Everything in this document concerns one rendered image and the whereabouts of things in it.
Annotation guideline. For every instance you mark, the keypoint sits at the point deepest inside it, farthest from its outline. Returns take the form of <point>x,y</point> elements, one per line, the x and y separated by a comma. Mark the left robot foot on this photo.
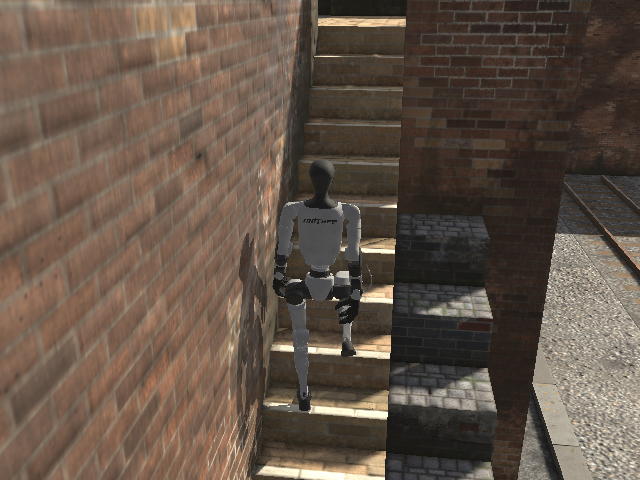
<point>304,403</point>

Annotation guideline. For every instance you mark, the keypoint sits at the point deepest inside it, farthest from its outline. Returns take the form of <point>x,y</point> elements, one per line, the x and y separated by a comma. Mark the right robot upper arm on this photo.
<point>353,214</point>

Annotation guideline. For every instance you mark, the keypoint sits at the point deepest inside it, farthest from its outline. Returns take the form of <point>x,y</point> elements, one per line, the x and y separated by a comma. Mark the right robot hand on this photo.
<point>352,311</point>

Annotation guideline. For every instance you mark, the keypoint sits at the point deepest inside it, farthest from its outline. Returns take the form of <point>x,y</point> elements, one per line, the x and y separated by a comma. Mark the robot left shin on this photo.
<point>301,364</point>

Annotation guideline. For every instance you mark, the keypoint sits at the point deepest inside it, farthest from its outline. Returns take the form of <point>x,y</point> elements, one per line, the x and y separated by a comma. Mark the right robot forearm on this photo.
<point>355,277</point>

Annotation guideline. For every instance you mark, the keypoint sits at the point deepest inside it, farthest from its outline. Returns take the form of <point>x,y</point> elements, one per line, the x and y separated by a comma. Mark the left robot hand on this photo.
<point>278,283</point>

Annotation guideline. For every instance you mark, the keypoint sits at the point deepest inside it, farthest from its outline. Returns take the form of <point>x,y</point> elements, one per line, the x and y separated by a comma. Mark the left robot upper arm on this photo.
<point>289,212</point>

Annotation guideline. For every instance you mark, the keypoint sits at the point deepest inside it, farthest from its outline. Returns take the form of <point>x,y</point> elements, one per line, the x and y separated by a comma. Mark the left robot forearm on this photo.
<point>280,264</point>

